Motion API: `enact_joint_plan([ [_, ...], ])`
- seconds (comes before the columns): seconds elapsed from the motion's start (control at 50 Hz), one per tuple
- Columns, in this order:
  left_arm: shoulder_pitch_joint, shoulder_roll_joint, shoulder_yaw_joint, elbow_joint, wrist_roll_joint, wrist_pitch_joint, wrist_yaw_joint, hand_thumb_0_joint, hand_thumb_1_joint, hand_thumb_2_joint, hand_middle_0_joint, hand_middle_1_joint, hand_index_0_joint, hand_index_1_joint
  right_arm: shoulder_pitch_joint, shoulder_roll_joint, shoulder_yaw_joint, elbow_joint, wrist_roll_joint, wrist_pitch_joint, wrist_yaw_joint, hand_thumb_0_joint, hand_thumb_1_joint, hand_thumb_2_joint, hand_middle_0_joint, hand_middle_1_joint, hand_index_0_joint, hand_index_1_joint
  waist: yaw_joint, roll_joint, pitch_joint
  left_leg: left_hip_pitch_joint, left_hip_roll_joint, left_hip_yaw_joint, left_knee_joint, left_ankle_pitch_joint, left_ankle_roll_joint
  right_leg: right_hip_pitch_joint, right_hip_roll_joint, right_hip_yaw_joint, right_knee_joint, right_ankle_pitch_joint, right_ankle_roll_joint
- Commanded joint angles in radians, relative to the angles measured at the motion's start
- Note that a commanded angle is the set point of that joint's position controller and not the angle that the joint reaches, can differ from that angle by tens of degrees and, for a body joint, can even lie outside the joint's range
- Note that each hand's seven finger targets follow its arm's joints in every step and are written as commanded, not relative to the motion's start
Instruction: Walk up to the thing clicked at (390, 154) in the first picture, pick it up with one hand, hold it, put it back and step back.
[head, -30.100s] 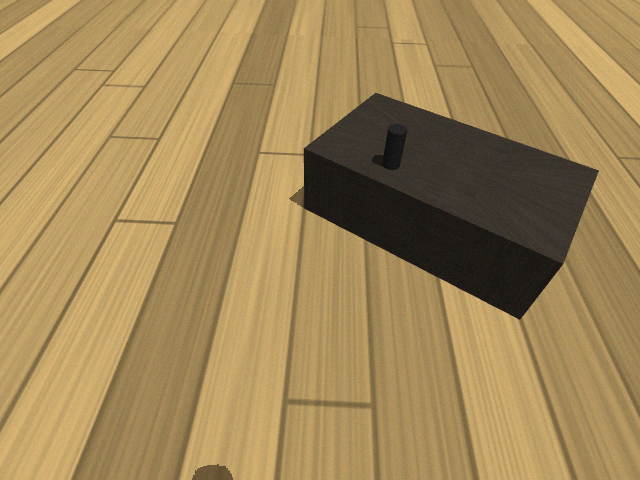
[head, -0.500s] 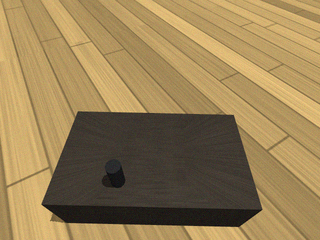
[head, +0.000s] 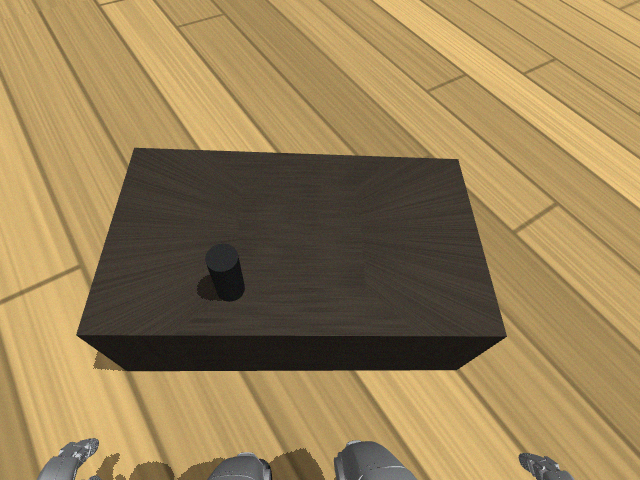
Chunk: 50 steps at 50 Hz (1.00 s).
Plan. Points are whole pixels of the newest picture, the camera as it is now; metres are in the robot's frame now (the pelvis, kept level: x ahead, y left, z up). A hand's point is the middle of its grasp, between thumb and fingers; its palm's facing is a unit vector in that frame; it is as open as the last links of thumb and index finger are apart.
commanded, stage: step back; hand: left
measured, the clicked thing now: (226, 274) +0.54 +0.18 -0.36
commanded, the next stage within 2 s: none
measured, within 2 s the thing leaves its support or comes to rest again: neither
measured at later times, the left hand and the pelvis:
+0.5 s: hand out of the picture +0.00 +0.26 -0.14, palm faces +0.05 -0.91 -0.40, open 7.4 cm; pelvis -0.12 -0.01 -0.01, yaw +4 degrees
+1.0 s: hand out of the picture -0.23 +0.24 -0.14, palm faces -0.02 -0.92 -0.40, open 7.4 cm; pelvis -0.28 -0.03 -0.01, yaw -2 degrees
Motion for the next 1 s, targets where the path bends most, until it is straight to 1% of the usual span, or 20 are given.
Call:
enact_joint_plan([
  [0.0, 0.052, 0.155, 0.056, -0.078, 0.011, -0.032, 0.004, 0.000, 0.900, 0.900, -0.200, -0.300, -0.200, -0.300, 0.043, -0.279, -0.076, -0.082, 0.004, -0.018, -0.024, 0.000, -0.900, -0.900, 0.200, 0.300, 0.200, 0.300, -0.029, 0.174, -0.305, 0.336, 0.261, -0.255, -0.082, 0.501, 0.209, -0.007, -0.067, -0.034, -0.273, 0.033, 0.002],
  [0.08, 0.189, 0.146, 0.065, -0.023, 0.023, -0.045, -0.004, 0.000, 0.900, 0.900, -0.200, -0.300, -0.200, -0.300, -0.015, -0.300, -0.075, -0.101, 0.017, 0.001, -0.012, 0.000, -0.900, -0.900, 0.200, 0.300, 0.200, 0.300, 0.026, 0.193, -0.321, 0.148, 0.213, -0.214, -0.031, 0.307, 0.137, 0.253, -0.065, -0.136, -0.648, 0.276, -0.045],
  [0.12, 0.158, 0.266, 0.096, -0.050, 0.037, -0.058, -0.002, 0.000, 0.900, 0.900, -0.200, -0.300, -0.200, -0.300, -0.020, -0.221, -0.051, -0.117, 0.033, 0.000, -0.006, 0.000, -0.900, -0.900, 0.200, 0.300, 0.200, 0.300, 0.018, -0.090, -0.253, -0.145, 0.014, -0.118, 0.139, -0.025, 0.003, 0.296, -0.294, 0.222, -0.718, 0.375, -0.161],
  [0.14, 0.113, 0.351, 0.112, -0.078, 0.030, -0.052, -0.005, 0.000, 0.900, 0.900, -0.200, -0.300, -0.200, -0.300, -0.067, -0.217, -0.059, -0.120, 0.034, 0.005, -0.020, 0.000, -0.900, -0.900, 0.200, 0.300, 0.200, 0.300, 0.069, -0.271, -0.195, -0.137, -0.112, -0.083, 0.403, -0.387, -0.028, 0.108, -0.486, 0.416, -0.808, 0.438, -0.330],
  [0.16, 0.066, 0.312, 0.103, -0.107, 0.034, -0.060, -0.003, 0.000, 0.900, 0.900, -0.200, -0.300, -0.200, -0.300, -0.053, -0.241, -0.065, -0.099, 0.023, 0.013, -0.023, 0.000, -0.900, -0.900, 0.200, 0.300, 0.200, 0.300, 0.045, -0.198, -0.135, -0.126, -0.100, -0.195, 0.565, -0.389, -0.033, 0.037, -0.495, 0.427, -0.805, 0.503, -0.337],
  [0.22, -0.037, 0.211, 0.082, -0.140, 0.024, -0.060, 0.007, 0.000, 0.900, 0.900, -0.200, -0.300, -0.200, -0.300, 0.062, -0.223, -0.050, -0.057, 0.042, 0.002, -0.023, 0.000, -0.900, -0.900, 0.200, 0.300, 0.200, 0.300, -0.028, -0.103, -0.174, -0.148, -0.139, -0.199, 0.600, -0.243, -0.032, 0.158, -0.302, 0.089, -0.690, 0.699, -0.209],
  [0.34, 0.110, 0.191, 0.077, -0.155, 0.027, -0.055, 0.022, 0.000, 0.900, 0.900, -0.200, -0.300, -0.200, -0.300, 0.024, -0.218, -0.041, -0.092, 0.024, -0.008, -0.028, 0.000, -0.900, -0.900, 0.200, 0.300, 0.200, 0.300, 0.071, -0.124, -0.236, -0.200, -0.086, -0.140, 0.395, -0.302, -0.061, 0.418, -0.350, 0.096, -0.601, 0.851, -0.257],
  [0.42, 0.069, 0.215, 0.075, -0.185, 0.021, -0.043, 0.017, 0.000, 0.900, 0.900, -0.200, -0.300, -0.200, -0.300, 0.102, -0.212, -0.048, -0.074, 0.018, -0.013, -0.016, 0.000, -0.900, -0.900, 0.200, 0.300, 0.200, 0.300, 0.037, -0.169, -0.288, -0.040, -0.041, -0.060, 0.093, -0.236, -0.036, 0.378, -0.342, 0.081, -0.542, 0.818, -0.227],
  [0.48, 0.046, 0.192, 0.057, -0.202, 0.011, -0.026, 0.006, 0.000, 0.900, 0.900, -0.200, -0.300, -0.200, -0.300, 0.145, -0.253, -0.075, -0.054, -0.004, -0.023, -0.008, 0.000, -0.900, -0.900, 0.200, 0.300, 0.200, 0.300, -0.010, -0.032, -0.276, 0.172, 0.036, -0.141, -0.184, 0.101, 0.012, 0.135, -0.240, 0.017, -0.430, 0.506, -0.114],
  [0.5, 0.050, 0.144, 0.049, -0.214, 0.006, -0.026, 0.006, 0.000, 0.900, 0.900, -0.200, -0.300, -0.200, -0.300, 0.116, -0.345, -0.092, -0.075, -0.017, -0.024, -0.003, 0.000, -0.900, -0.900, 0.200, 0.300, 0.200, 0.300, -0.013, 0.206, -0.258, 0.206, 0.268, -0.455, -0.243, 0.201, 0.113, -0.056, -0.071, -0.058, -0.261, 0.170, -0.055],
  [0.52, -0.024, 0.187, 0.073, -0.208, 0.008, -0.025, 0.023, 0.000, 0.900, 0.900, -0.200, -0.300, -0.200, -0.300, 0.091, -0.415, -0.103, -0.089, -0.007, -0.022, 0.002, 0.000, -0.900, -0.900, 0.200, 0.300, 0.200, 0.300, -0.060, 0.268, -0.233, 0.030, 0.386, -0.566, -0.284, 0.321, 0.238, -0.005, 0.010, -0.007, -0.039, -0.142, -0.036],
  [0.54, -0.012, 0.191, 0.078, -0.188, 0.016, -0.021, 0.027, 0.000, 0.900, 0.900, -0.200, -0.300, -0.200, -0.300, 0.052, -0.381, -0.098, -0.086, -0.006, -0.025, -0.002, 0.000, -0.900, -0.900, 0.200, 0.300, 0.200, 0.300, -0.039, 0.196, -0.216, 0.011, 0.391, -0.537, -0.275, 0.314, 0.262, -0.011, 0.014, 0.068, 0.102, -0.113, -0.042],
  [0.6, 0.099, 0.180, 0.080, -0.133, -0.001, -0.022, 0.021, 0.000, 0.900, 0.900, -0.200, -0.300, -0.200, -0.300, -0.053, -0.277, -0.064, -0.113, -0.003, -0.028, -0.016, 0.000, -0.900, -0.900, 0.200, 0.300, 0.200, 0.300, 0.045, 0.150, -0.185, 0.066, 0.260, -0.287, -0.203, 0.376, 0.186, -0.077, 0.013, 0.068, 0.217, 0.016, -0.036],
  [0.72, 0.097, 0.160, 0.072, -0.140, 0.015, -0.030, 0.003, 0.000, 0.900, 0.900, -0.200, -0.300, -0.200, -0.300, 0.045, -0.259, -0.073, -0.115, 0.003, -0.025, -0.020, 0.000, -0.900, -0.900, 0.200, 0.300, 0.200, 0.300, -0.028, 0.169, -0.246, 0.305, 0.250, -0.247, -0.140, 0.423, 0.219, -0.079, -0.022, 0.008, -0.054, 0.005, 0.029],
  [0.82, 0.209, 0.155, 0.069, -0.090, 0.015, -0.039, -0.007, 0.000, 0.900, 0.900, -0.200, -0.300, -0.200, -0.300, -0.020, -0.299, -0.082, -0.145, 0.002, -0.003, -0.013, 0.000, -0.900, -0.900, 0.200, 0.300, 0.200, 0.300, 0.008, 0.253, -0.309, 0.207, 0.255, -0.241, -0.118, 0.278, 0.172, 0.143, -0.080, -0.093, -0.474, 0.103, -0.011],
  [0.86, 0.289, 0.156, 0.076, -0.044, 0.025, -0.048, -0.009, 0.000, 0.900, 0.900, -0.200, -0.300, -0.200, -0.300, -0.038, -0.298, -0.079, -0.144, 0.012, 0.012, -0.009, 0.000, -0.900, -0.900, 0.200, 0.300, 0.200, 0.300, 0.043, 0.228, -0.330, 0.099, 0.207, -0.198, -0.058, 0.193, 0.111, 0.285, -0.073, -0.133, -0.679, 0.260, -0.044],
  [0.88, 0.276, 0.207, 0.088, -0.050, 0.042, -0.053, -0.009, 0.000, 0.900, 0.900, -0.200, -0.300, -0.200, -0.300, -0.030, -0.255, -0.068, -0.147, 0.018, 0.014, -0.007, 0.000, -0.900, -0.900, 0.200, 0.300, 0.200, 0.300, 0.035, 0.091, -0.282, -0.066, 0.132, -0.172, 0.025, 0.035, 0.049, 0.306, -0.158, 0.037, -0.709, 0.208, -0.076],
  [0.9, 0.228, 0.317, 0.115, -0.081, 0.040, -0.049, -0.012, 0.000, 0.900, 0.900, -0.200, -0.300, -0.200, -0.300, -0.077, -0.197, -0.057, -0.177, 0.030, 0.008, -0.011, 0.000, -0.900, -0.900, 0.200, 0.300, 0.200, 0.300, 0.062, -0.213, -0.203, -0.222, -0.079, -0.092, 0.209, -0.248, -0.023, 0.192, -0.361, 0.322, -0.807, 0.159, -0.195],
  [0.92, 0.145, 0.376, 0.121, -0.122, 0.049, -0.049, -0.009, 0.000, 0.900, 0.900, -0.200, -0.300, -0.200, -0.300, -0.091, -0.234, -0.069, -0.164, 0.022, 0.013, -0.022, 0.000, -0.900, -0.900, 0.200, 0.300, 0.200, 0.300, 0.086, -0.274, -0.140, -0.146, -0.086, -0.147, 0.462, -0.367, -0.051, -0.039, -0.525, 0.473, -0.868, 0.179, -0.330],
  [0.98, -0.025, 0.236, 0.086, -0.162, 0.039, -0.057, 0.008, 0.000, 0.900, 0.900, -0.200, -0.300, -0.200, -0.300, 0.030, -0.236, -0.069, -0.107, 0.036, 0.006, -0.019, 0.000, -0.900, -0.900, 0.200, 0.300, 0.200, 0.300, -0.028, -0.075, -0.141, -0.135, -0.126, -0.204, 0.594, -0.225, -0.034, 0.028, -0.328, 0.103, -0.708, 0.497, -0.218],
])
